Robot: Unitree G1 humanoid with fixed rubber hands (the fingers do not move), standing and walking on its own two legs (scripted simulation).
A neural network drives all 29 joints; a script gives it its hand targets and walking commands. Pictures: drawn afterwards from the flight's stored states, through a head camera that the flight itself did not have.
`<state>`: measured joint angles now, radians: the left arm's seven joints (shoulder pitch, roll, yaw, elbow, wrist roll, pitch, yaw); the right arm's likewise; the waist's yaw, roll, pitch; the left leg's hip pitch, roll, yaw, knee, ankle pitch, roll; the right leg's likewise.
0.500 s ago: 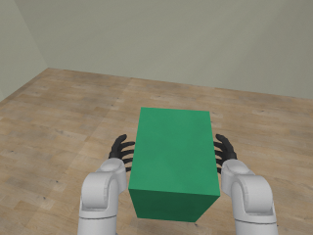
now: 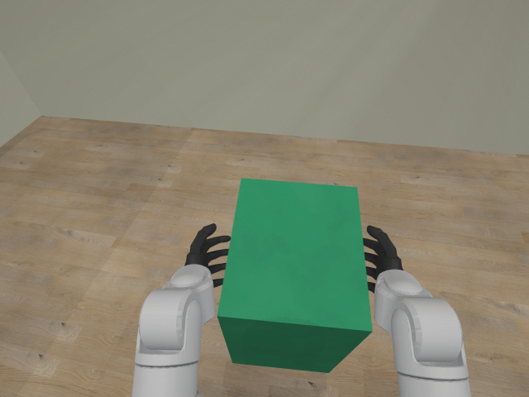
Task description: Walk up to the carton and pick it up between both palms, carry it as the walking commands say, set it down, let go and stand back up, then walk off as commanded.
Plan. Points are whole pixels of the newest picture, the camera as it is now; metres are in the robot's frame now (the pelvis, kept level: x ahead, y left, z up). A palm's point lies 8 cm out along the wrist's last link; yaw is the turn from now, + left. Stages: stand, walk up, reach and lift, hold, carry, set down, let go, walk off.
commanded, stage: carry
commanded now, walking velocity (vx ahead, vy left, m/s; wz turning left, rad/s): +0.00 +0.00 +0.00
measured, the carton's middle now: (288, 283) +0.29 +0.00 +0.02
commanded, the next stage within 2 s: none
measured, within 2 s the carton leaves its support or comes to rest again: neither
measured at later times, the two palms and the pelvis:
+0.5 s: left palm (195, 249) +0.31 +0.13 +0.09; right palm (375, 256) +0.29 -0.13 +0.09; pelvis +0.04 +0.02 +0.00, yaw -3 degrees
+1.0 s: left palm (166, 260) +0.29 +0.17 +0.09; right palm (347, 258) +0.28 -0.09 +0.09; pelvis +0.02 +0.05 +0.00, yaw -3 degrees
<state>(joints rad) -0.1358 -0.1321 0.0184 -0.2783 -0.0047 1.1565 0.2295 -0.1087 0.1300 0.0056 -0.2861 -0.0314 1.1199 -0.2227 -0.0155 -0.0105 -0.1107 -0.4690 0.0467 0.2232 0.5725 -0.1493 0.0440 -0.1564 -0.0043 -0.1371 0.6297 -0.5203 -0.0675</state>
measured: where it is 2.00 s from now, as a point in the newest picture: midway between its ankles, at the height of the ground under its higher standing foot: outside the picture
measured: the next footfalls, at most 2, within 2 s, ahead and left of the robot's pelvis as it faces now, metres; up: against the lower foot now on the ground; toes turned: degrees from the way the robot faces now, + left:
none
